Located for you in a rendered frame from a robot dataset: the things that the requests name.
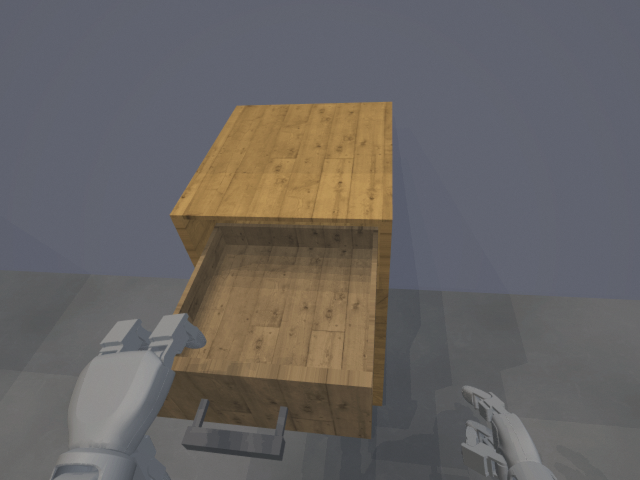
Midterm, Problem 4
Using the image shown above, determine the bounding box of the drawer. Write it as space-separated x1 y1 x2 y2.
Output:
157 223 378 439

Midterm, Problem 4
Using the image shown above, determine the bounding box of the robot left forearm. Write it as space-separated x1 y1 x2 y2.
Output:
50 448 137 480

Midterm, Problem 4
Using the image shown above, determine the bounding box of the right robot hand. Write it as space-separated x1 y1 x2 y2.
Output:
461 386 542 480

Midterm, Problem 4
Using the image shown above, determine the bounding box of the left robot hand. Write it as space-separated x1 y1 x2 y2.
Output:
67 313 207 480

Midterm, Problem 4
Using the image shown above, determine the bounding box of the cabinet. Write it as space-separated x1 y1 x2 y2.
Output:
170 102 392 406

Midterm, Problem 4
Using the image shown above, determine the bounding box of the handle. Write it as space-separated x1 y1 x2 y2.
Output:
181 399 288 461

